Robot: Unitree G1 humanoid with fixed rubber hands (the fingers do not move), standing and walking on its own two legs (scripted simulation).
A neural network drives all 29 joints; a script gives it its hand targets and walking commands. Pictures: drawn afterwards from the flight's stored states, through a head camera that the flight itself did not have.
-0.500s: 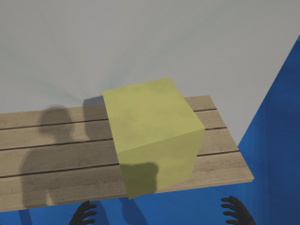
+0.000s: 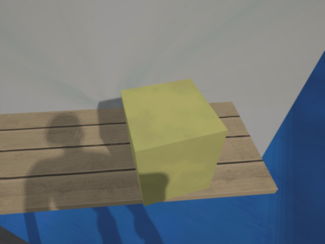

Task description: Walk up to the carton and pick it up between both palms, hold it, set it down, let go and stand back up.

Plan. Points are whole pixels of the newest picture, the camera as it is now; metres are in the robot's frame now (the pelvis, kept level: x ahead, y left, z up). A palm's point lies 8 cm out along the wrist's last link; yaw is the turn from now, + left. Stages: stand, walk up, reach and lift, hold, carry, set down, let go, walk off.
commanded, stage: stand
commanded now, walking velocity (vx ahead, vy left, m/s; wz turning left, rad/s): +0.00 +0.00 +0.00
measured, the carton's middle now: (167, 141) +0.40 +0.00 +0.04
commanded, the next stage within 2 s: none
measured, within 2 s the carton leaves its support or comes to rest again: neither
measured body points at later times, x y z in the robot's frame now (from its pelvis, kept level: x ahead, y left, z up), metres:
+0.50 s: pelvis -0.04 +0.02 +0.00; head -0.05 +0.03 +0.45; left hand +0.01 +0.28 -0.14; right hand +0.01 -0.24 -0.12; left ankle +0.02 +0.12 -0.74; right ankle -0.01 -0.12 -0.74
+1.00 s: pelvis -0.04 +0.02 +0.00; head -0.05 +0.02 +0.45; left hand -0.02 +0.27 -0.14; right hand +0.00 -0.25 -0.13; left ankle +0.02 +0.12 -0.74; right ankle -0.01 -0.12 -0.74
